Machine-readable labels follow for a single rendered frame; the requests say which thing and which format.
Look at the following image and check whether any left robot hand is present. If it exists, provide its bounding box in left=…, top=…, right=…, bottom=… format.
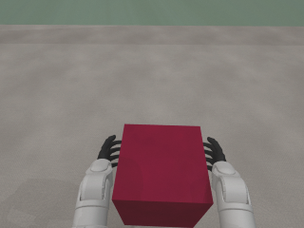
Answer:
left=97, top=135, right=122, bottom=168

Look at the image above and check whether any right robot hand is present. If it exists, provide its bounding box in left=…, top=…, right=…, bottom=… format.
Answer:
left=203, top=137, right=226, bottom=172

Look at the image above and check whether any robot right forearm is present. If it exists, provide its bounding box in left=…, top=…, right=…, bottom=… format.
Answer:
left=211, top=161, right=257, bottom=228

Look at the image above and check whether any robot left forearm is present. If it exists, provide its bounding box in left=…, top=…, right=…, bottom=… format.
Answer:
left=71, top=159, right=113, bottom=228

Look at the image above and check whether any carton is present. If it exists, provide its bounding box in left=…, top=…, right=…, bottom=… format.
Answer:
left=112, top=123, right=214, bottom=228

